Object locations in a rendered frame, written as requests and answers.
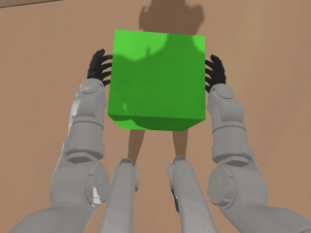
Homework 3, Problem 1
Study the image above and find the left robot forearm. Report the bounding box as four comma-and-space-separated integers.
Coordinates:
50, 78, 107, 198

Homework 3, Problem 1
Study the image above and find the left robot upper arm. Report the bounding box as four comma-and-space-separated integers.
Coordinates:
7, 160, 112, 233

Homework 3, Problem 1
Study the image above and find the carton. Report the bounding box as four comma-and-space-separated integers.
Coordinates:
107, 29, 206, 132

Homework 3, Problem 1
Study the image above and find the right robot thigh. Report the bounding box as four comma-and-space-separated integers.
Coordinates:
167, 159, 219, 233

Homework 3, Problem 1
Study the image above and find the robot left shin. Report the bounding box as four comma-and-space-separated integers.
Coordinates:
113, 157, 134, 176

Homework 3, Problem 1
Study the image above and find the right robot forearm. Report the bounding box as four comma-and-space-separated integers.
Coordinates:
206, 83, 268, 191

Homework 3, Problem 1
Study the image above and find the robot left hand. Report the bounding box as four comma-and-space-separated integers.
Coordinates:
87, 49, 113, 86

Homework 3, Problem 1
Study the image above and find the right robot upper arm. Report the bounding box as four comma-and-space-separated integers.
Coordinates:
206, 164, 311, 233

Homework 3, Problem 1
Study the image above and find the robot right hand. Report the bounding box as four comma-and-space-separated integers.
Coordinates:
205, 54, 226, 93

